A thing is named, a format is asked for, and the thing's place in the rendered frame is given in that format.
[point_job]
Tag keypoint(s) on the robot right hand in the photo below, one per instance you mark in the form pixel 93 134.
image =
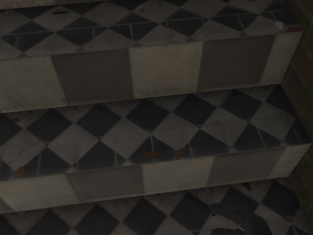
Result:
pixel 254 224

